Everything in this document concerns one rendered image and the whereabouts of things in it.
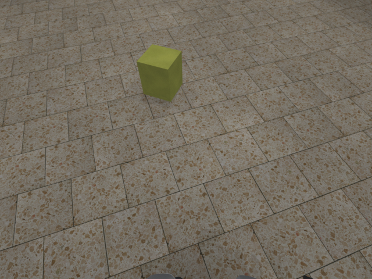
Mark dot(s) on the carton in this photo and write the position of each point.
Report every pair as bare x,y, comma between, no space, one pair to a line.
160,71

